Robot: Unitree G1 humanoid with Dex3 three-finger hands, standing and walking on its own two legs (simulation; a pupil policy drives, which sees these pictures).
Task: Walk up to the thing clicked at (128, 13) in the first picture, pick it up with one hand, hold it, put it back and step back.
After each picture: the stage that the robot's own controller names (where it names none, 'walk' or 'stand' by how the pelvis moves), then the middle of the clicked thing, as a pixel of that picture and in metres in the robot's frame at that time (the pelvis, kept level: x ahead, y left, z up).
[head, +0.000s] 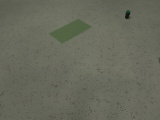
stand; (127, 14) +2.20 -0.70 -0.72
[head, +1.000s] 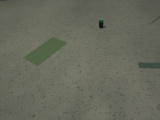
walk; (101, 24) +2.13 -0.17 -0.68
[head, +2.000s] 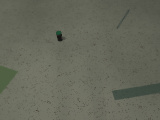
walk; (59, 36) +1.48 +0.34 -0.70
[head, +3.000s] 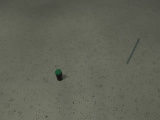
walk; (59, 75) +0.99 +0.34 -0.72
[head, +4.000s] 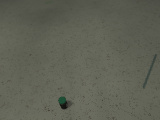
walk; (63, 103) +0.66 +0.26 -0.71
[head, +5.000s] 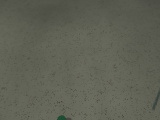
walk; out of the picture +0.44 +0.22 -0.71
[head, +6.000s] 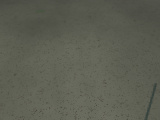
stand; out of the picture +0.36 +0.22 -0.72
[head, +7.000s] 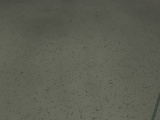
stand; out of the picture +0.36 +0.19 -0.72
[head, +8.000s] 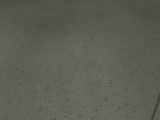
stand; out of the picture +0.36 +0.21 -0.73
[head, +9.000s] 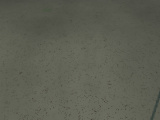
stand; out of the picture +0.35 +0.22 -0.73
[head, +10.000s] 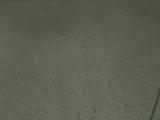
stand; out of the picture +0.34 +0.22 -0.73
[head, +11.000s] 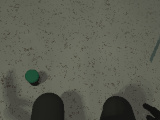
go down; (33, 78) +0.41 +0.24 -0.41
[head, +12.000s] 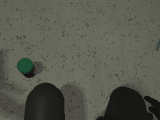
go down; (27, 68) +0.42 +0.26 -0.31
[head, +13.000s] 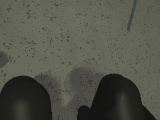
close in; out of the picture +0.40 +0.29 -0.23
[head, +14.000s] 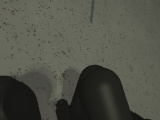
close; out of the picture +0.40 +0.31 -0.22
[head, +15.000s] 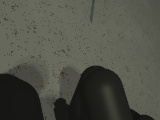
lift; out of the picture +0.39 +0.31 -0.22
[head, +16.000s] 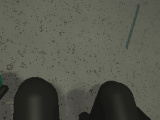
lift; out of the picture +0.30 +0.29 -0.15
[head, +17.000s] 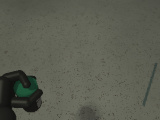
lift; (29, 95) +0.32 +0.19 +0.01
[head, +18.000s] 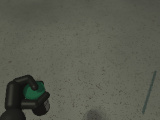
hold; (37, 99) +0.32 +0.17 -0.02
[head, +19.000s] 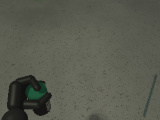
hold; (39, 99) +0.32 +0.17 -0.01
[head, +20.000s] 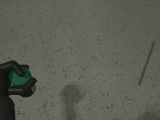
crouch; (23, 82) +0.37 +0.21 -0.07
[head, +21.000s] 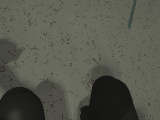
lower; out of the picture +0.46 +0.30 -0.13
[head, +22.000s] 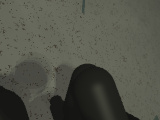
lower; out of the picture +0.41 +0.31 -0.22
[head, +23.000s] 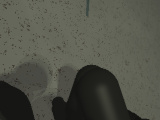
lower; out of the picture +0.41 +0.31 -0.22
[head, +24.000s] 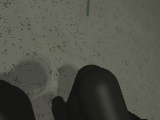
lower; out of the picture +0.41 +0.31 -0.22
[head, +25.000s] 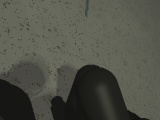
lower; out of the picture +0.40 +0.31 -0.22
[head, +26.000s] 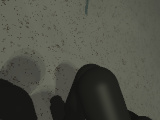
withdraw; out of the picture +0.40 +0.28 -0.23
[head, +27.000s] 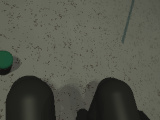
stand; (3, 63) +0.41 +0.26 -0.26
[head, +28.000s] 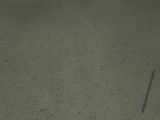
stand; out of the picture +0.36 +0.20 -0.63
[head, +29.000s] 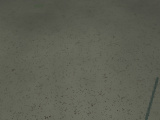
stand; out of the picture +0.36 +0.20 -0.67
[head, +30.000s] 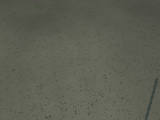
stand; out of the picture +0.37 +0.20 -0.67
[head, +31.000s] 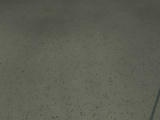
stand; out of the picture +0.38 +0.19 -0.72
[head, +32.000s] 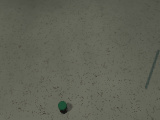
walk; (63, 107) +0.48 +0.19 -0.70
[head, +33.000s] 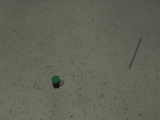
walk; (56, 82) +0.71 +0.18 -0.70
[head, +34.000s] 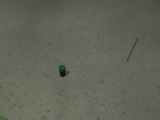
stand; (62, 70) +1.00 +0.26 -0.70
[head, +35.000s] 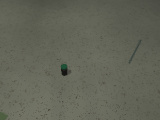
stand; (64, 69) +1.00 +0.19 -0.72
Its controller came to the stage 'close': yes
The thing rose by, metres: 0.69
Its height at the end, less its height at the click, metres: +0.00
